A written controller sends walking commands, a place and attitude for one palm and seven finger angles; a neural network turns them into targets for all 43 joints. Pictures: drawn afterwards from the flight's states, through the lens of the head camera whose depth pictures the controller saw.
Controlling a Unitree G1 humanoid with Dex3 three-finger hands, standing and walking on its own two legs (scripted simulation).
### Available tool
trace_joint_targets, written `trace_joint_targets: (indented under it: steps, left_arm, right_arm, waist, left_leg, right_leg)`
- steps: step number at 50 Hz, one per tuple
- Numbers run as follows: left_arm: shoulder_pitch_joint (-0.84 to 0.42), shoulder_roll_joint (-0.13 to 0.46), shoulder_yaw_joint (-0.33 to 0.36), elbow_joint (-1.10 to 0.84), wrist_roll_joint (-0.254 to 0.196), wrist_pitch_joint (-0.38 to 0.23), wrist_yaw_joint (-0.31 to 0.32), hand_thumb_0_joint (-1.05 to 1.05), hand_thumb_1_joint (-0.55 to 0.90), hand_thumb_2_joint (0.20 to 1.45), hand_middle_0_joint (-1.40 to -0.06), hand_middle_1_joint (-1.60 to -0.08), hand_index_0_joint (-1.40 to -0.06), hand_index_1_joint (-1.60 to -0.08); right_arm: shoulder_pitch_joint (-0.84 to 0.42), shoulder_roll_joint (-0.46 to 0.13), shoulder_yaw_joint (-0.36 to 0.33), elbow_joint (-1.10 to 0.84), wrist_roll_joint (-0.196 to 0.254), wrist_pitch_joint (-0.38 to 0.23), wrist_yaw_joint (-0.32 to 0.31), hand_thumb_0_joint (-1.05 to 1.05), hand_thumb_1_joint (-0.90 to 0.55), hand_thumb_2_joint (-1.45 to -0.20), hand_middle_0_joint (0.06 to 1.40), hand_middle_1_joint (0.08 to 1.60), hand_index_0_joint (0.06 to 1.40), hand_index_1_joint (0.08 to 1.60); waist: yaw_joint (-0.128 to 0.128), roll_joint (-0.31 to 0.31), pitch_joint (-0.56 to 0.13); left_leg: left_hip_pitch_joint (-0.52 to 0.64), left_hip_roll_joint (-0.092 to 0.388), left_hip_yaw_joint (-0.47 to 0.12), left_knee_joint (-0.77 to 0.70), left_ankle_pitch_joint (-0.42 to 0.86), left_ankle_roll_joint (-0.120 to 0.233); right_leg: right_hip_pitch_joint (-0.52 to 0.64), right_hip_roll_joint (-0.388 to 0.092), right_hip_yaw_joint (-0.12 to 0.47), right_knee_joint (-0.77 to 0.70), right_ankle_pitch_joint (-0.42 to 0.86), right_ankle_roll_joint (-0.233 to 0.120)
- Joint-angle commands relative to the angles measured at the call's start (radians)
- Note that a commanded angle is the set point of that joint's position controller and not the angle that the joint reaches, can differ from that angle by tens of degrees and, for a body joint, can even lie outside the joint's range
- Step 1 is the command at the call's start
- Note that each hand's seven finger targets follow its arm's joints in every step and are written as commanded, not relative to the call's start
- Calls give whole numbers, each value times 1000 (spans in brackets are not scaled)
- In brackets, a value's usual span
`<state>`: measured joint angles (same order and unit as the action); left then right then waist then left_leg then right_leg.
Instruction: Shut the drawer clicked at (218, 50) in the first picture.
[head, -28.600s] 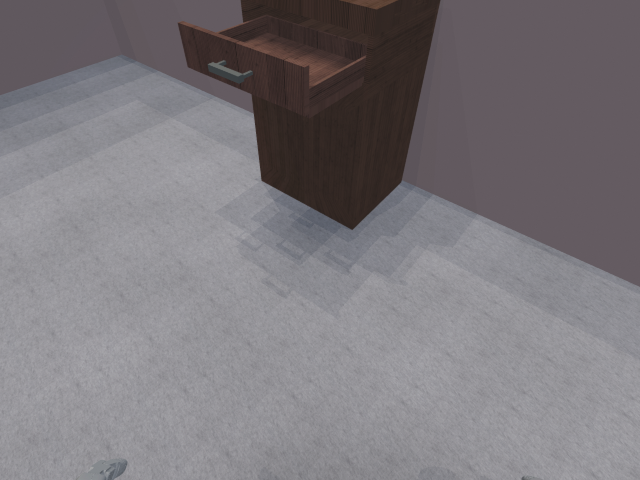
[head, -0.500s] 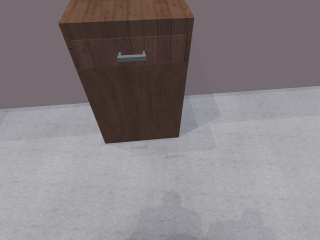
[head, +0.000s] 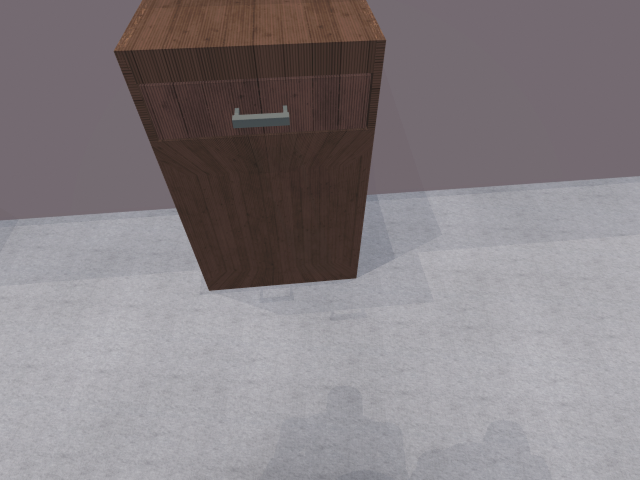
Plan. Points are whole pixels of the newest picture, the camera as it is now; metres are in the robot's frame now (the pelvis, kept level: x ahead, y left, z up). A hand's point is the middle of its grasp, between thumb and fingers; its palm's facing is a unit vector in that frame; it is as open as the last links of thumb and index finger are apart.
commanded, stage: look to check the result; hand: left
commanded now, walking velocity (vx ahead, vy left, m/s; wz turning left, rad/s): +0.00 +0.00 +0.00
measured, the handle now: (261, 115) +0.87 +0.18 -0.02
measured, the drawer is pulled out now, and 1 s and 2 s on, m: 0.00 0.00 0.00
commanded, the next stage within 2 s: stand and wait in 0.02 s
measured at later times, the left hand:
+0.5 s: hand out of the picture +0.01 +0.16 -0.17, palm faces +0.04 -0.98 -0.20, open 7.3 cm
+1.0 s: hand out of the picture +0.03 +0.17 -0.17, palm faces +0.03 -0.98 -0.22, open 7.4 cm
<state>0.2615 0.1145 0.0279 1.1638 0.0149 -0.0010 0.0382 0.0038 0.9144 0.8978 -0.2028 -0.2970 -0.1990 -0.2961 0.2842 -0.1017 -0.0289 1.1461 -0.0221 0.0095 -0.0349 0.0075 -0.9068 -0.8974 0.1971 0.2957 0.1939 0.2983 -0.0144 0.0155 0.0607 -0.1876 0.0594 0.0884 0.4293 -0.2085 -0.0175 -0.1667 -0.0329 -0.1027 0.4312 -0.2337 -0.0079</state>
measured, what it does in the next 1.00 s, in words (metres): stands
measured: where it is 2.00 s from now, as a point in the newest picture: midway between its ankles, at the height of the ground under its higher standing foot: outside the picture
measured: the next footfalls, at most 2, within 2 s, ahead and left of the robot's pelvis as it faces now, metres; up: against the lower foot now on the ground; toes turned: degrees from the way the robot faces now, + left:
none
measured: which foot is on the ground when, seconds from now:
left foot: down 0.00-1.00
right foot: down 0.00-1.00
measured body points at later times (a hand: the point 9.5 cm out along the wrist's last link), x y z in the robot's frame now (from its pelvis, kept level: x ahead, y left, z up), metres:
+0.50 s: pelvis +0.01 -0.01 +0.00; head +0.02 -0.02 +0.45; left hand +0.01 +0.21 -0.16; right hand -0.01 -0.22 -0.17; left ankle +0.01 +0.13 -0.74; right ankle +0.00 -0.11 -0.74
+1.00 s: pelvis +0.01 -0.01 +0.00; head +0.02 -0.02 +0.45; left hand +0.03 +0.22 -0.15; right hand +0.01 -0.24 -0.16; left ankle +0.01 +0.13 -0.74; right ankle +0.00 -0.11 -0.74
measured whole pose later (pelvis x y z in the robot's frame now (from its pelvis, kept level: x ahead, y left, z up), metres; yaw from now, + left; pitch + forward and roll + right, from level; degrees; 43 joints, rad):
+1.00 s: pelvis +0.01 -0.01 +0.00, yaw +0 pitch -2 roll +0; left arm 0.22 0.16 0.03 1.16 0.01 -0.01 0.03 0.00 0.91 0.90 -0.20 -0.30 -0.20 -0.30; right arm 0.24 -0.16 -0.03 1.16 -0.02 0.01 -0.03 0.01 -0.90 -0.90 0.20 0.30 0.19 0.30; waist -0.02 0.02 0.05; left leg -0.15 0.08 0.08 0.39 -0.20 -0.04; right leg -0.13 -0.01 -0.11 0.39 -0.23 -0.02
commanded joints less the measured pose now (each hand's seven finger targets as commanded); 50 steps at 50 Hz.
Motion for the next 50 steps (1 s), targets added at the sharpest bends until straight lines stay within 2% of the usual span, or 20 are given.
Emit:
trace_joint_targets:
  steps: [1,7,15,19,25,27,29,36,47,50]
  left_arm:
    - [57,95,13,-20,-5,-16,3,0,900,900,-200,-300,-200,-300]
    - [51,106,14,-24,-6,-17,3,0,900,900,-200,-300,-200,-300]
    - [46,118,16,-27,-6,-21,2,0,900,900,-200,-300,-200,-300]
    - [39,119,15,-24,-7,-19,1,0,900,900,-200,-300,-200,-300]
    - [32,133,17,-27,-5,-22,1,0,900,900,-200,-300,-200,-300]
    - [26,129,17,-28,-7,-21,0,0,900,900,-200,-300,-200,-300]
    - [27,134,18,-28,-6,-21,-1,0,900,900,-200,-300,-200,-300]
    - [17,150,20,-33,-6,-27,-1,0,900,900,-200,-300,-200,-300]
    - [-7,170,22,-37,-5,-26,-5,0,900,900,-200,-300,-200,-300]
    - [-13,184,25,-40,-4,-28,-6,0,900,900,-200,-300,-200,-300]
  right_arm:
    - [87,-75,-8,-6,5,-10,-7,0,-900,-900,200,300,200,300]
    - [82,-80,-7,-2,4,-9,-5,0,-900,-900,200,300,200,300]
    - [76,-98,-8,-2,5,-11,-7,0,-900,-900,200,300,200,300]
    - [68,-95,-6,1,4,-11,-7,0,-900,-900,200,300,200,300]
    - [63,-112,-10,-5,5,-10,-6,0,-900,-900,200,300,200,300]
    - [62,-108,-7,0,3,-11,-6,0,-900,-900,200,300,200,300]
    - [57,-112,-7,-1,3,-13,-6,0,-900,-900,200,300,200,300]
    - [43,-129,-11,-4,4,-14,-7,0,-900,-900,200,300,200,300]
    - [16,-155,-12,-9,3,-15,-5,0,-900,-900,200,300,200,300]
    - [10,-171,-14,-15,4,-17,-5,0,-900,-900,200,300,200,300]
  waist:
    - [1,-8,35]
    - [-1,-19,26]
    - [1,6,10]
    - [2,3,30]
    - [1,-23,28]
    - [0,-14,22]
    - [2,1,17]
    - [-1,-8,2]
    - [1,5,14]
    - [2,-11,9]
  left_leg:
    - [7,61,-62,-79,89,35]
    - [18,60,-59,-78,86,33]
    - [30,63,-58,-77,113,30]
    - [22,63,-56,-87,94,29]
    - [31,63,-58,-83,93,29]
    - [28,63,-59,-86,89,28]
    - [32,65,-57,-89,102,28]
    - [47,69,-59,-84,124,28]
    - [43,70,-61,-102,92,27]
    - [48,72,-66,-102,107,29]
  right_leg:
    - [-58,-80,77,-105,53,-20]
    - [-53,-82,82,-115,53,-22]
    - [-35,-80,86,-115,90,-25]
    - [-42,-82,83,-124,72,-24]
    - [-45,-81,90,-131,73,-26]
    - [-37,-81,88,-132,68,-25]
    - [-33,-82,87,-128,85,-26]
    - [-24,-85,89,-129,130,-27]
    - [-28,-84,94,-145,85,-27]
    - [-26,-83,95,-143,101,-29]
